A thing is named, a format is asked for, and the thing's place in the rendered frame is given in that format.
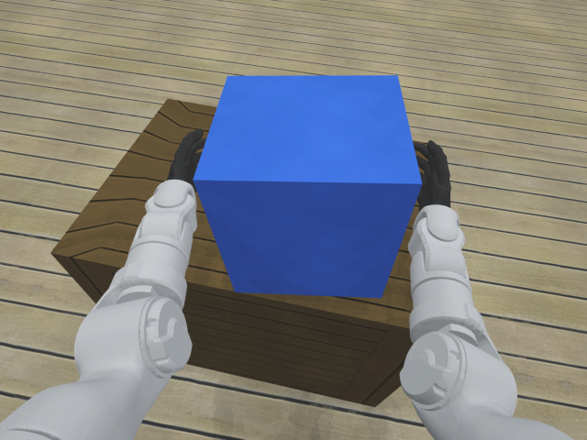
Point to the robot right upper arm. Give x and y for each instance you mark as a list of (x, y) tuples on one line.
[(461, 392)]

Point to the carton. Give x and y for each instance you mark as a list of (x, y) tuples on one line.
[(308, 182)]

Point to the left robot forearm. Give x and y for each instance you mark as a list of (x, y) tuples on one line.
[(159, 255)]

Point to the robot left upper arm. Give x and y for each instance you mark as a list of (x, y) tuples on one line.
[(126, 354)]

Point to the pedestal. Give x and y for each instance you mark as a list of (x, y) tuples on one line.
[(348, 348)]

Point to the robot right hand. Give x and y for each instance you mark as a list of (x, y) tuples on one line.
[(436, 186)]

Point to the robot left hand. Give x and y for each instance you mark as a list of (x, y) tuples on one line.
[(183, 166)]

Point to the right robot forearm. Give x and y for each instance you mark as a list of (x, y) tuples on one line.
[(440, 284)]

